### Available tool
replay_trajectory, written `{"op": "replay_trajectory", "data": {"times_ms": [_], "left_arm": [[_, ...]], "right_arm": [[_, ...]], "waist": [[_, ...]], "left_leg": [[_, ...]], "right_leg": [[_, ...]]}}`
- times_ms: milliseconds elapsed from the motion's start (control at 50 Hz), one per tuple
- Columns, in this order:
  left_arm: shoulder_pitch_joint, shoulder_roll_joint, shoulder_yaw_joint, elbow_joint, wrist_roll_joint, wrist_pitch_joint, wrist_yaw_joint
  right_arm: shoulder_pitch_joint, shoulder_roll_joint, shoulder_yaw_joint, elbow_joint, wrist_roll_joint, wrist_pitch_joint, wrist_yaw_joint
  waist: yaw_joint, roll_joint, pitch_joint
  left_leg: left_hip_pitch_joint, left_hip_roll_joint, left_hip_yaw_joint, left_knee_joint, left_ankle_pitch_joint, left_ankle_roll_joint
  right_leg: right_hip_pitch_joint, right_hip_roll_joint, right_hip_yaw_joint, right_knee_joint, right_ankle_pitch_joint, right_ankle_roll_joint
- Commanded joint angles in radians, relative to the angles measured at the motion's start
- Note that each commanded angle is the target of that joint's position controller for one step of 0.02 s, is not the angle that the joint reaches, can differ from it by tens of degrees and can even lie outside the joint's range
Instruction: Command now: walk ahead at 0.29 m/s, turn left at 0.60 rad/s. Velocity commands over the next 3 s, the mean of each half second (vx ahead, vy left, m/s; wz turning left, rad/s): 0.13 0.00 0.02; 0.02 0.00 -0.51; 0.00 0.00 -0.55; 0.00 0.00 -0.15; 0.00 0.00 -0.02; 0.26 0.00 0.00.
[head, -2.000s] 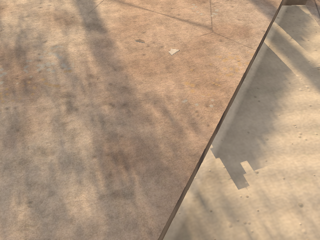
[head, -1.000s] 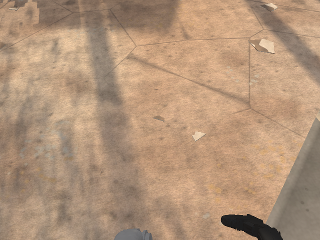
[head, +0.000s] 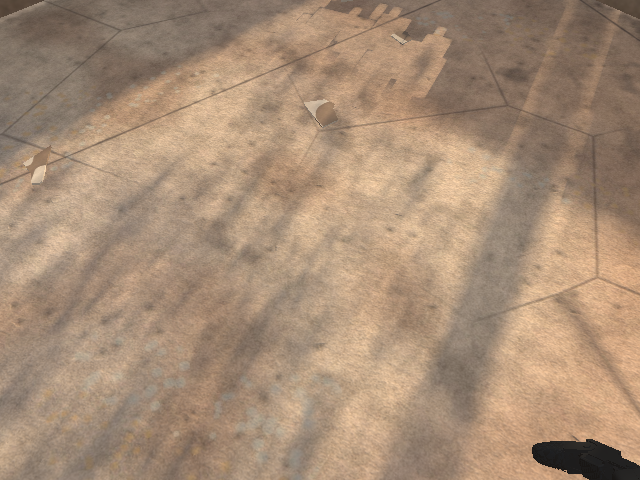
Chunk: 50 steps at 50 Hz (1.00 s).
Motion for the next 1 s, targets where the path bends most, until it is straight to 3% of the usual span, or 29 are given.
{"op": "replay_trajectory", "data": {"times_ms": [20, 40, 60, 80, 100, 120, 140, 160, 180, 220, 280, 340, 400, 500, 540, 560, 580, 600, 620, 640, 660, 700, 740, 860, 940, 1000], "left_arm": [[-0.030, 0.202, 0.049, -0.048, -0.009, 0.012, 0.025], [-0.049, 0.210, 0.053, -0.059, -0.016, 0.022, 0.028], [-0.046, 0.195, 0.051, -0.084, -0.017, 0.023, 0.026], [0.056, 0.049, 0.020, -0.124, 0.003, 0.031, 0.015], [0.066, 0.095, 0.017, -0.139, -0.014, 0.052, 0.019], [-0.006, 0.104, 0.016, -0.129, -0.014, 0.060, 0.021], [-0.054, 0.086, 0.006, -0.131, -0.015, 0.058, 0.017], [-0.064, 0.078, 0.002, -0.118, -0.003, 0.064, 0.013], [-0.033, 0.070, 0.000, -0.100, 0.006, 0.083, 0.006], [0.028, 0.055, 0.000, -0.062, 0.001, 0.112, -0.002], [0.007, 0.050, 0.004, -0.052, -0.003, 0.123, -0.003], [-0.087, 0.066, 0.011, -0.081, 0.006, 0.131, -0.003], [-0.154, 0.067, 0.016, -0.116, 0.010, 0.140, -0.009], [-0.149, 0.046, 0.017, -0.143, 0.003, 0.135, -0.015], [-0.101, 0.037, 0.016, -0.142, 0.000, 0.125, -0.018], [-0.086, 0.057, 0.019, -0.145, 0.001, 0.116, -0.020], [-0.070, 0.132, 0.036, -0.153, 0.016, 0.106, -0.017], [-0.074, 0.264, 0.074, -0.173, 0.010, 0.110, -0.009], [0.005, 0.234, 0.075, -0.153, 0.015, 0.115, 0.004], [-0.033, 0.201, 0.065, -0.154, 0.004, 0.118, 0.012], [-0.114, 0.186, 0.061, -0.169, 0.000, 0.123, 0.012], [-0.192, 0.156, 0.054, -0.198, -0.010, 0.121, 0.006], [-0.156, 0.160, 0.056, -0.192, -0.014, 0.114, 0.001], [-0.086, 0.199, 0.075, -0.185, -0.001, 0.118, 0.005], [-0.120, 0.222, 0.085, -0.203, 0.007, 0.126, -0.007], [-0.175, 0.226, 0.089, -0.215, 0.005, 0.131, -0.017]], "right_arm": [[0.097, -0.072, -0.029, -0.037, -0.011, -0.024, -0.011], [0.237, -0.093, -0.044, 0.006, -0.021, -0.035, -0.022], [0.351, -0.151, -0.064, 0.036, -0.031, -0.044, -0.040], [0.316, -0.243, -0.079, 0.010, -0.017, -0.047, -0.056], [0.367, -0.259, -0.089, -0.016, 0.038, -0.040, -0.067], [0.298, -0.176, -0.067, -0.019, 0.049, -0.030, -0.083], [0.223, -0.091, -0.036, -0.015, 0.052, -0.028, -0.089], [0.202, -0.045, -0.015, 0.005, 0.050, -0.031, -0.089], [0.181, -0.023, -0.003, 0.013, 0.051, -0.035, -0.093], [0.177, -0.036, 0.002, 0.035, 0.026, -0.048, -0.093], [0.151, -0.059, -0.001, 0.047, 0.014, -0.060, -0.086], [0.181, -0.078, -0.011, 0.057, 0.018, -0.040, -0.092], [0.212, -0.090, -0.023, 0.065, 0.014, -0.015, -0.101], [0.211, -0.109, -0.038, 0.079, 0.014, 0.007, -0.113], [0.188, -0.125, -0.046, 0.083, 0.022, 0.013, -0.117], [0.203, -0.128, -0.051, 0.093, 0.022, 0.017, -0.118], [0.216, -0.088, -0.045, 0.081, 0.021, 0.021, -0.116], [0.164, -0.048, -0.032, 0.023, 0.038, 0.025, -0.123], [0.107, -0.073, -0.036, 0.022, 0.016, 0.037, -0.122], [0.131, -0.065, -0.037, 0.031, 0.023, 0.043, -0.112], [0.144, -0.076, -0.040, 0.040, 0.030, 0.042, -0.106], [0.169, -0.107, -0.050, 0.056, 0.007, 0.039, -0.099], [0.169, -0.100, -0.048, 0.056, 0.014, 0.042, -0.094], [0.089, -0.089, -0.031, 0.017, 0.025, 0.049, -0.100], [0.085, -0.096, -0.024, 0.001, 0.034, 0.041, -0.103], [0.132, -0.102, -0.021, 0.000, 0.045, 0.029, -0.107]], "waist": [[-0.095, -0.161, -0.052], [-0.159, -0.127, -0.123], [-0.210, -0.043, -0.207], [-0.090, 0.162, -0.302], [-0.161, 0.148, -0.526], [-0.145, 0.031, -0.441], [-0.117, 0.008, -0.308], [-0.079, -0.033, -0.222], [-0.048, -0.026, -0.176], [-0.021, -0.003, -0.160], [-0.011, 0.031, -0.142], [-0.055, 0.068, -0.107], [-0.086, 0.064, -0.070], [-0.091, 0.056, -0.079], [-0.057, 0.047, -0.094], [-0.049, 0.015, -0.079], [-0.062, -0.140, -0.066], [-0.044, -0.352, 0.026], [-0.001, -0.232, 0.024], [-0.046, -0.158, 0.007], [-0.085, -0.114, 0.012], [-0.103, -0.133, -0.045], [-0.087, -0.116, -0.094], [-0.031, -0.162, -0.078], [-0.033, -0.176, -0.081], [-0.062, -0.189, -0.089]], "left_leg": [[0.225, -0.109, 0.071, -0.090, -0.070, 0.049], [0.385, -0.136, 0.048, -0.183, -0.005, 0.072], [0.603, -0.045, -0.067, -0.211, 0.185, 0.104], [0.863, 0.282, -0.405, -0.030, 0.967, 0.188], [0.957, 0.407, -0.628, -0.129, 1.060, 0.341], [0.844, 0.352, -0.504, -0.189, 0.909, 0.308], [0.695, 0.304, -0.416, -0.241, 0.785, 0.270], [0.575, 0.255, -0.356, -0.288, 0.693, 0.218], [0.462, 0.228, -0.286, -0.332, 0.648, 0.182], [0.338, 0.198, -0.188, -0.368, 0.663, 0.148], [0.317, 0.168, -0.103, -0.394, 0.540, 0.121], [0.347, 0.180, -0.111, -0.420, 0.223, 0.132], [0.367, 0.217, -0.142, -0.431, -0.004, 0.164], [0.421, 0.256, -0.143, -0.361, 0.036, 0.176], [0.403, 0.237, -0.093, -0.280, 0.081, 0.131], [0.361, 0.210, -0.057, -0.226, 0.025, 0.074], [0.254, 0.127, 0.024, -0.046, -0.139, -0.004], [0.009, -0.080, 0.087, 0.095, -0.468, -0.082], [0.010, -0.061, -0.039, 0.326, -0.530, -0.090], [0.014, -0.051, -0.084, 0.399, -0.461, -0.095], [0.012, -0.042, -0.100, 0.402, -0.381, -0.096], [0.014, -0.052, -0.088, 0.427, -0.310, -0.107], [0.020, -0.054, -0.087, 0.433, -0.297, -0.123], [0.030, -0.052, -0.106, 0.229, -0.320, -0.131], [0.150, -0.079, -0.106, 0.112, -0.347, -0.113], [0.280, -0.103, -0.108, -0.036, -0.331, -0.090]], "right_leg": [[-0.034, -0.214, 0.031, 0.217, 1.085, -0.077], [-0.080, -0.194, 0.018, 0.412, 1.003, -0.061], [-0.251, -0.150, 0.018, 0.682, 0.663, -0.027], [-0.557, -0.025, 0.050, 1.018, -0.327, 0.006], [-0.639, 0.030, 0.221, 1.194, -0.295, 0.017], [-0.658, -0.026, 0.265, 1.171, -0.151, 0.017], [-0.648, -0.047, 0.262, 1.088, -0.091, 0.017], [-0.601, -0.066, 0.277, 0.998, -0.073, 0.016], [-0.511, -0.075, 0.288, 0.912, -0.058, 0.020], [-0.371, -0.038, 0.278, 0.829, -0.022, 0.017], [-0.350, -0.018, 0.273, 0.692, 0.032, 0.008], [-0.404, -0.015, 0.248, 0.609, 0.030, 0.001], [-0.451, -0.019, 0.229, 0.567, -0.023, -0.008], [-0.413, 0.004, 0.187, 0.448, -0.095, -0.036], [-0.311, 0.025, 0.166, 0.272, -0.003, -0.061], [-0.260, 0.015, 0.214, 0.136, 0.091, -0.080], [-0.208, -0.134, 0.447, -0.009, 0.114, -0.120], [-0.215, -0.367, 0.796, -0.050, 0.426, -0.256], [-0.225, -0.379, 0.752, -0.027, 0.597, -0.341], [-0.236, -0.313, 0.651, 0.001, 0.613, -0.338], [-0.243, -0.240, 0.577, 0.006, 0.570, -0.290], [-0.183, -0.166, 0.515, 0.038, 0.664, -0.249], [-0.135, -0.155, 0.510, 0.060, 0.718, -0.246], [-0.110, -0.155, 0.615, 0.073, 0.565, -0.256], [-0.191, -0.135, 0.681, 0.097, 0.545, -0.244], [-0.242, -0.110, 0.733, 0.120, 0.577, -0.207]]}}
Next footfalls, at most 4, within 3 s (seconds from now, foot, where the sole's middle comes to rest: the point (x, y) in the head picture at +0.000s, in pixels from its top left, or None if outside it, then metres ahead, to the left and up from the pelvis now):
0.06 left None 0.21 0.08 -0.77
0.58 right None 0.13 -0.09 -0.77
1.06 left None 0.19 0.10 -0.77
1.50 right None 0.05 -0.07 -0.77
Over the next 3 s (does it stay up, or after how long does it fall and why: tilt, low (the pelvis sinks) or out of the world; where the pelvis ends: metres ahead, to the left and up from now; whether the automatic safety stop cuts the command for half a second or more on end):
stays up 0.13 -0.06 0.01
